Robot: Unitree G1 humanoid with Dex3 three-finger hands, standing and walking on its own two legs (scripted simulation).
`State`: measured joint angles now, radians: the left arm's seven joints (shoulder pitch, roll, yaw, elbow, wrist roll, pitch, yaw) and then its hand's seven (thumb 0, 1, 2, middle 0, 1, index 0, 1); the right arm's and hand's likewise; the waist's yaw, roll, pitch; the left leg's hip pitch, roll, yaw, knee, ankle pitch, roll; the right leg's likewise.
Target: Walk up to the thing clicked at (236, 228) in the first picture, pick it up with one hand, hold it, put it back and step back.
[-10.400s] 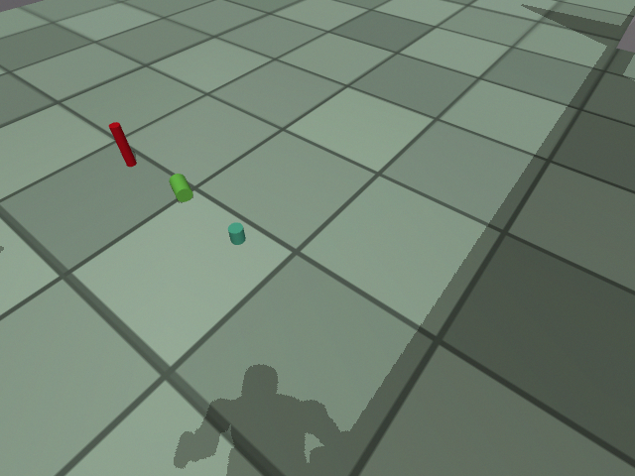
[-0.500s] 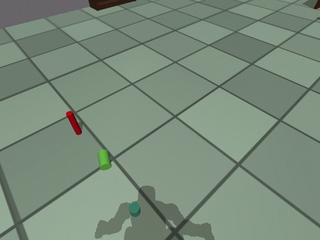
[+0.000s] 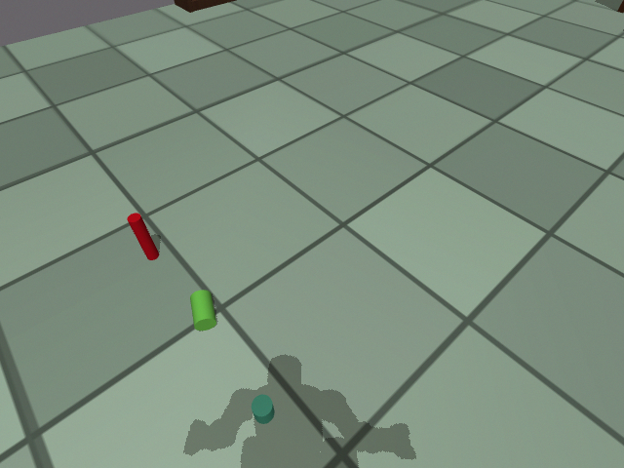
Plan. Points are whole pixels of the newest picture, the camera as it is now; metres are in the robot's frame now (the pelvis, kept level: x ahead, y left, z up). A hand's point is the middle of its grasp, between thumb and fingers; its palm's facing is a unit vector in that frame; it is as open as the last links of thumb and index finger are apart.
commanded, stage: walk up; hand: left
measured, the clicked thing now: (263, 409) +0.42 +0.17 -0.74
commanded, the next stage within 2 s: stand in 0.68 s
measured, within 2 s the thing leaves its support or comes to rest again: neither
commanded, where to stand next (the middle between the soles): +0.05 +0.01 m, yaw +0 degrees
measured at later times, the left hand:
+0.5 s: hand out of the picture +0.07 +0.26 -0.15, palm faces +0.00 -0.93 -0.37, open 7.3 cm
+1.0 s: hand out of the picture +0.04 +0.25 -0.15, palm faces -0.03 -0.94 -0.34, open 7.3 cm
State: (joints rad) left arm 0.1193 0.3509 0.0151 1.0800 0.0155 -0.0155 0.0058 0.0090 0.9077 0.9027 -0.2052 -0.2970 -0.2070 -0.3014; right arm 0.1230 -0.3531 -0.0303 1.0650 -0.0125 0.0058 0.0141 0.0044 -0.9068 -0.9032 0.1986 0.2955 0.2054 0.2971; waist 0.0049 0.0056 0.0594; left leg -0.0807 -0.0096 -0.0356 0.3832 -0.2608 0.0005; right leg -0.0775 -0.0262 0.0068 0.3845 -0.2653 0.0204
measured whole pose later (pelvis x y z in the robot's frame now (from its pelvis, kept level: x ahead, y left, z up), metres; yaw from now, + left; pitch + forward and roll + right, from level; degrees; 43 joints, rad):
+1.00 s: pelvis -0.03 +0.00 +0.00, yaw +0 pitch -3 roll +0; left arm 0.11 0.34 0.00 1.10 0.01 -0.01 0.00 0.01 0.91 0.90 -0.21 -0.30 -0.21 -0.30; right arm 0.12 -0.35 0.00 1.10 -0.01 -0.01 0.01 0.00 -0.91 -0.90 0.20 0.30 0.21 0.30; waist 0.00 0.01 0.08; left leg -0.09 -0.01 -0.04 0.31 -0.17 -0.01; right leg -0.08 -0.02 0.00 0.31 -0.18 0.02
